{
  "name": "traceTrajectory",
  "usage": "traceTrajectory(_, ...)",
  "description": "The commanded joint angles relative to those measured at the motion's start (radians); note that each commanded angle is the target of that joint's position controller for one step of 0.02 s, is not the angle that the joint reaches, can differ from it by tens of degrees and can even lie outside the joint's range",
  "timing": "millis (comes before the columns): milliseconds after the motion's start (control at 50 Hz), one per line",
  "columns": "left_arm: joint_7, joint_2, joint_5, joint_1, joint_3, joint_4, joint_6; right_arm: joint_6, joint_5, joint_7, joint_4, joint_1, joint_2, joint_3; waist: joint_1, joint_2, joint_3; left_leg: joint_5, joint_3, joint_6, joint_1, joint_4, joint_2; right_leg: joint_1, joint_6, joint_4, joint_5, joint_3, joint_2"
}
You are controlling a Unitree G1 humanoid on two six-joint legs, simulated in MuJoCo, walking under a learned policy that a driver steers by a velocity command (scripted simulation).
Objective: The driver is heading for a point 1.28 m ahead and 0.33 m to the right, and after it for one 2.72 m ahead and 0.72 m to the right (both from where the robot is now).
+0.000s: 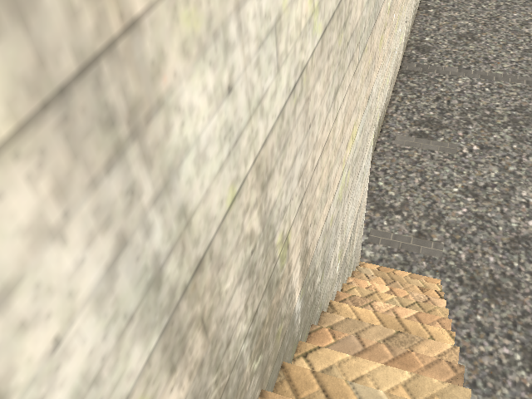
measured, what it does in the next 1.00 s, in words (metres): goes down, turning right: left foot 0.22 m lower, then right foot 0.20 m lower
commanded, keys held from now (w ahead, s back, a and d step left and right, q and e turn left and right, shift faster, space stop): w+e+shift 0.86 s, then w+q+shift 0.14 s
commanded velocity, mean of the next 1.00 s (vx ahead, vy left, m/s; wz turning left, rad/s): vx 0.97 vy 0.00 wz -0.62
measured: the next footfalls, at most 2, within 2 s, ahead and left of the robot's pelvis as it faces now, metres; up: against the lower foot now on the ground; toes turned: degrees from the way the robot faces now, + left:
left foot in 0.18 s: +0.23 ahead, +0.20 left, -0.22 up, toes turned +0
right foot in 0.60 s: +0.38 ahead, -0.08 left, -0.42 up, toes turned -13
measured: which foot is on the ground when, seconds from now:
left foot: up 0.00-0.16, down 0.18-0.60, up 0.62-0.92, down 0.94-1.00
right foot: down 0.00-0.16, up 0.18-0.58, down 0.60-0.92, up 0.94-1.00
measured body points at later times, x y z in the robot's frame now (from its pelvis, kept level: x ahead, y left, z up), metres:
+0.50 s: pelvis +0.31 +0.04 -0.25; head +0.33 +0.09 +0.20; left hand +0.43 +0.26 -0.41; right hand +0.15 -0.19 -0.35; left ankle +0.19 +0.20 -0.88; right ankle +0.44 -0.13 -0.92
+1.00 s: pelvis +0.67 -0.10 -0.59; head +0.64 -0.08 -0.14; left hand +0.85 +0.08 -0.74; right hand +0.49 -0.31 -0.73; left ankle +0.68 +0.01 -1.31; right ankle +0.50 -0.14 -1.05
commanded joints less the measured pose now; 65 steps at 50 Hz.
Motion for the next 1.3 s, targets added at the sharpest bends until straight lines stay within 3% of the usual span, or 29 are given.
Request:
traceTrajectory(20,0.02,0.166,0.032,0.086,0.057,0.007,0.017,-0.047,0.032,0.014,-0.065,-0.234,-0.073,-0.01,0.083,-0.185,0.192,0.024,-0.063,0.012,-0.089,-0.437,0.039,0.115,-0.154,-0.306,0.16,0.321,-0.166)
traceTrajectory(100,0.006,0.1,-0.004,0.211,0.046,0.109,0.02,-0.067,0.05,0.018,0.081,-0.115,-0.104,-0.03,0.106,-0.085,0.257,-0.011,0.058,-0.001,0.323,-0.764,0.187,0.052,-0.199,-0.192,0.391,0.344,-0.116)
traceTrajectory(160,0.006,0.159,0.011,0.008,0.082,0.083,0.047,-0.065,0.002,-0.004,0.287,0.407,-0.222,-0.071,-0.153,-0.072,0.055,-0.109,0.069,-0.033,0.802,-0.738,0.223,-0.056,-0.2,0.341,0.494,0.355,-0.026)
traceTrajectory(220,0.003,0.038,-0.006,0.192,0.058,0.073,0.073,-0.098,0.007,0.004,0.258,0.453,-0.223,-0.058,-0.082,0.206,-0.087,0.036,0.003,-0.058,1.236,-0.245,0.315,-0.668,-0.128,0.956,-0.199,0.244,0.125)
traceTrajectory(280,0.042,0.046,0.053,-0.018,0.056,0.005,0.083,-0.133,0.031,-0.014,0.264,0.498,-0.251,-0.044,-0.13,0.252,-0.003,-0.728,-0.262,0.03,0.794,-0.48,0.516,-0.757,-0.071,0.739,0.246,0.266,0.037)
traceTrajectory(300,0.043,0.075,0.071,-0.133,0.061,0.009,0.101,-0.144,0.021,-0.028,0.253,0.43,-0.148,-0.005,-0.135,0.115,0.104,-0.753,-0.212,-0.012,0.629,-0.47,0.474,-0.726,-0.051,0.608,0.468,0.353,-0.003)
traceTrajectory(340,-0.01,-0.005,-0.015,-0.075,0.039,0.073,0.12,-0.156,0.037,-0.058,0.279,0.386,-0.136,0.021,-0.027,0.03,0.169,-0.859,-0.043,-0.051,0.343,-0.538,0.393,-0.552,-0.006,0.358,0.671,0.418,0.048)
traceTrajectory(400,-0.022,-0.028,0.03,-0.151,0.03,0.049,0.112,-0.193,0.076,-0.108,0.288,0.289,-0.115,0.016,0.026,0.087,0.182,-0.753,0.142,-0.088,0.302,-0.349,0.331,-0.537,-0.029,0.097,1.097,0.408,0.031)
traceTrajectory(500,-0.026,-0.037,-0.031,-0.183,0.027,0.05,0.082,-0.198,0.127,-0.122,0.252,0.228,-0.131,0.021,0.095,0.072,0.14,-0.8,0.425,-0.113,0.115,-0.195,0.302,0.029,-0.07,-0.187,1.558,0.236,0.06)
traceTrajectory(580,0.003,0.063,0.026,0.061,0.076,0.118,0.098,-0.132,0.047,-0.084,0.224,0.262,-0.199,-0.036,0.12,0.088,0.036,-0.158,0.418,-0.073,0.486,0.283,0.418,0.041,-0.168,-0.247,1.053,0.117,0.074)
traceTrajectory(600,0.031,0.112,-0.02,0.264,0.096,0.172,0.047,-0.07,-0.027,-0.037,0.234,0.151,-0.274,-0.064,0.215,0.161,0.006,0.005,0.403,0.038,0.402,0.773,0.278,0.262,-0.197,-0.389,0.905,0.099,0.102)
traceTrajectory(620,0.016,0.109,-0.02,0.244,0.081,0.187,0.02,-0.034,-0.036,-0.037,0.213,0.114,-0.18,-0.06,0.232,-0.148,0.156,-0.514,0.405,0.089,0.167,1.249,0.122,0.235,-0.203,-0.646,1.22,0.208,0.082)
traceTrajectory(640,0.01,0.222,-0.021,0.118,0.097,0.184,0.02,-0.057,-0.029,-0.049,0.094,0.075,-0.074,-0.036,0.052,-0.535,0.168,-1.15,0.338,0.031,-0.362,1.252,0.037,0.529,-0.183,-0.167,2.087,0.395,0.037)
traceTrajectory(660,0.029,0.26,-0.058,0.176,0.11,0.19,0.022,-0.079,-0.073,-0.061,0.095,0.037,-0.081,-0.026,0.079,-0.383,0.072,-1.152,0.218,0.05,-0.404,0.986,0.102,0.6,-0.17,-0.164,1.988,0.475,0.037)
traceTrajectory(740,0.058,0.075,-0.103,-0.006,0.044,0.123,-0.003,-0.1,-0.05,-0.062,0.089,0.022,-0.065,-0.019,-0.113,-0.063,-0.041,-0.541,0.111,-0.054,0.156,-0.035,0.068,-0.098,-0.264,-0.356,1.216,0.652,0.03)
traceTrajectory(840,0.053,0.004,-0.069,-0.102,0.025,0.176,-0.05,-0.125,-0.002,-0.03,0.177,0.132,-0.049,0.021,-0.092,-0.084,-0.033,0.176,0.164,-0.083,0.836,-0.455,-0.021,-0.42,-0.212,0.033,0.467,0.506,0.218)
traceTrajectory(900,0.025,0.115,-0.027,-0.24,0.06,0.182,-0.003,-0.083,0.005,-0.049,0.326,0.62,-0.177,-0.026,-0.332,-0.258,-0.099,-0.027,0.079,-0.012,0.977,-0.51,0.07,-0.25,-0.213,0.608,0.874,0.448,0.204)
traceTrajectory(940,0.027,-0.028,-0.019,-0.373,0.041,0.139,0.0,-0.084,-0.001,-0.023,0.429,0.818,-0.234,-0.055,-0.446,0.103,0.133,0.078,-0.021,0.071,1.167,-0.538,0.221,-0.811,-0.177,1.312,-0.008,0.345,0.411)
traceTrajectory(960,0.033,-0.101,-0.034,-0.145,0.014,0.083,-0.017,-0.106,0.004,0.006,0.422,0.69,-0.238,-0.039,-0.146,0.182,0.151,0.053,-0.226,0.078,1.196,-0.367,0.283,-1.032,-0.198,1.075,0.093,0.352,0.289)
traceTrajectory(980,0.042,-0.049,0.003,-0.127,0.013,0.135,-0.018,-0.14,0.024,0.025,0.419,0.605,-0.191,-0.028,-0.116,0.191,0.182,-0.264,-0.429,0.186,1.123,-0.383,0.337,-1.14,-0.208,0.823,0.135,0.39,0.189)
traceTrajectory(1020,0.051,-0.01,0.054,-0.336,0.016,0.15,0.001,-0.173,0.026,0.022,0.45,0.616,-0.008,0.045,-0.131,-0.163,0.255,-0.457,-0.299,0.187,0.776,-0.31,0.202,-1.095,-0.166,0.697,0.278,0.391,0.145)
traceTrajectory(1040,0.034,-0.037,0.012,-0.308,-0.006,0.061,-0.015,-0.169,0.002,-0.027,0.363,0.343,-0.021,0.051,0.055,-0.006,0.252,-0.711,-0.395,0.236,0.201,-0.315,0.224,-0.627,-0.086,0.188,0.683,0.29,0.078)
traceTrajectory(1120,0.009,-0.007,-0.011,-0.249,-0.015,0.145,-0.022,-0.204,0.062,-0.052,0.337,0.303,-0.07,0.029,0.037,-0.153,0.151,-1.034,-0.109,0.166,-0.335,-0.018,-0.055,0.209,0.02,-0.048,1.427,-0.002,0.182)
traceTrajectory(1160,0.02,-0.014,-0.066,-0.285,-0.016,0.1,0.002,-0.153,0.051,-0.057,0.344,0.351,-0.124,0.011,-0.081,0.061,0.128,-0.85,-0.107,0.191,-0.152,0.088,-0.007,0.303,0.028,-0.344,1.207,0.045,0.126)
traceTrajectory(1180,0.023,0.02,-0.015,-0.093,0.018,0.172,0.016,-0.125,0.058,-0.049,0.358,0.32,-0.142,0.0,-0.012,0.077,0.103,-0.784,-0.148,0.194,-0.313,0.424,0.016,0.557,-0.013,-0.26,1.198,0.123,0.09)
traceTrajectory(1220,0.01,0.16,-0.042,0.139,0.064,0.208,0.002,-0.099,0.025,-0.045,0.328,0.153,-0.213,-0.038,0.193,-0.084,0.018,-1.193,-0.012,0.158,-0.303,1.142,-0.152,0.578,-0.136,-0.391,1.159,0.362,-0.148)
traceTrajectory(1240,-0.018,0.133,-0.031,0.028,0.041,0.182,-0.031,-0.102,0.046,-0.057,0.337,0.476,-0.127,-0.024,-0.082,-0.151,-0.081,-1.082,-0.048,0.167,-0.371,0.92,-0.023,0.658,-0.07,-0.21,1.357,0.437,-0.308)
traceTrajectory(1260,-0.024,0.092,-0.042,-0.013,0.048,0.212,-0.05,-0.087,0.0,-0.069,0.402,0.534,-0.077,-0.015,-0.1,-0.229,-0.093,-0.95,-0.085,0.168,-0.36,0.839,0.018,0.53,-0.087,-0.205,1.155,0.457,-0.337)
traceTrajectory(1300,-0.014,-0.036,-0.038,-0.213,0.001,0.167,-0.074,-0.048,-0.044,-0.061,0.38,0.426,-0.035,-0.013,-0.203,-0.017,0.093,-0.705,-0.031,0.093,-0.067,0.424,0.02,-0.114,-0.058,-0.346,0.727,0.284,-0.222)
